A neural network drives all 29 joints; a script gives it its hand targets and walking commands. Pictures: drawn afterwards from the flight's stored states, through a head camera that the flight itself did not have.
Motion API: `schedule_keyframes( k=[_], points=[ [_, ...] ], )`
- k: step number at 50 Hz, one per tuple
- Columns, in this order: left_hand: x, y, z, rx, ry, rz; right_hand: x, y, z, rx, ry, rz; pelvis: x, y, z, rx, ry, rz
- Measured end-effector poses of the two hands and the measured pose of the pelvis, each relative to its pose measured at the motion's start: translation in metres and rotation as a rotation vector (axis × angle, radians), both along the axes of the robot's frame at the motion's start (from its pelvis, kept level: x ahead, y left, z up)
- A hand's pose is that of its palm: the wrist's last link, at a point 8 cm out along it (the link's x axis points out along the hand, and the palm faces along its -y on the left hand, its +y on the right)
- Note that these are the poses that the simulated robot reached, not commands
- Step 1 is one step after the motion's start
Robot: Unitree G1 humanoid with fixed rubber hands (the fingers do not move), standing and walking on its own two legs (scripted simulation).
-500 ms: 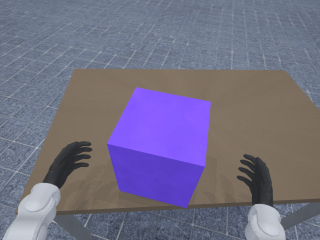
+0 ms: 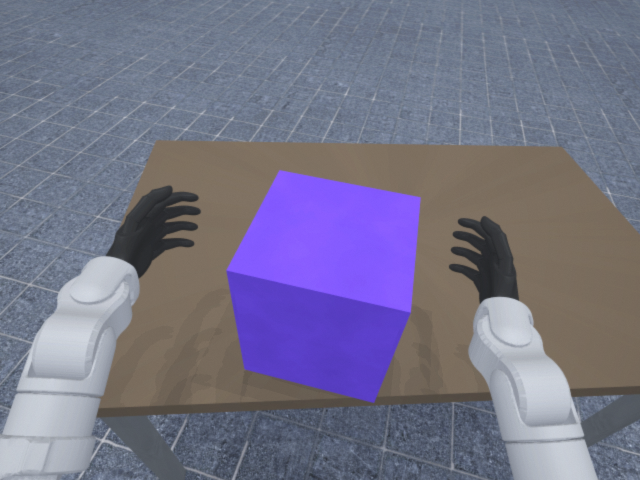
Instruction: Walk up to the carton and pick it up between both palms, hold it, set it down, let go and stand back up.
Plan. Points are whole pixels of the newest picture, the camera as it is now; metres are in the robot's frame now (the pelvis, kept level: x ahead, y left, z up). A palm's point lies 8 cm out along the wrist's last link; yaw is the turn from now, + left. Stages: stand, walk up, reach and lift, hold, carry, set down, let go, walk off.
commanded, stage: reach and lift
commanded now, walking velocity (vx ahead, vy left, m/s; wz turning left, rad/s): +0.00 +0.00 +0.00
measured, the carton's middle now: (327, 288) +0.38 +0.00 +0.00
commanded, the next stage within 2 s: none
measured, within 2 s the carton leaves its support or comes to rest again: neither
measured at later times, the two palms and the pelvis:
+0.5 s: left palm (154, 180) +0.39 +0.22 +0.18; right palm (494, 230) +0.35 -0.18 +0.16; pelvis +0.02 +0.00 +0.00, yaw +0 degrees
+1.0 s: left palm (178, 170) +0.43 +0.21 +0.17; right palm (493, 237) +0.37 -0.20 +0.13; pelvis +0.01 +0.00 +0.00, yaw +0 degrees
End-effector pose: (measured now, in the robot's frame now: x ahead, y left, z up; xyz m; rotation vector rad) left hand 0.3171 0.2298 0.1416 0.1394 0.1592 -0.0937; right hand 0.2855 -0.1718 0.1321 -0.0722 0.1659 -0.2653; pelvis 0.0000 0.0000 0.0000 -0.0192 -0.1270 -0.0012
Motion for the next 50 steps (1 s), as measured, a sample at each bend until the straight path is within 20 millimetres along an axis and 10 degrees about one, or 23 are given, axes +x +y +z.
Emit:
schedule_keyframes(
  k=[34,50],
  points=[
    [0.098,-0.024,0.064,-0.006,-0.028,-0.049,0.081,-0.026,0.037,-0.013,-0.017,-0.029,0.019,0.001,0.002,-0.008,0.051,-0.005],
    [0.116,-0.025,0.026,-0.047,0.045,-0.042,0.083,-0.026,0.0,0.035,0.072,-0.052,0.012,0.002,0.002,-0.011,0.07,-0.006]
  ],
)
